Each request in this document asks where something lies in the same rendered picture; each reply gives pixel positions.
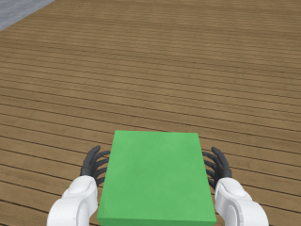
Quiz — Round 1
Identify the right robot hand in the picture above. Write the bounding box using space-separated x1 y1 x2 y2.
202 147 232 192

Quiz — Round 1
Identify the robot left forearm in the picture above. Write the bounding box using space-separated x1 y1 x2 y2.
46 175 98 226

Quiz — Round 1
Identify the left robot hand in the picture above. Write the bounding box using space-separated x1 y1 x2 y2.
79 145 111 186

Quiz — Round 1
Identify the robot right forearm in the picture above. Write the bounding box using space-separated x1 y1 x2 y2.
214 177 269 226

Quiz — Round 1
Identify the carton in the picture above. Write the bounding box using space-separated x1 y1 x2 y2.
97 130 217 226

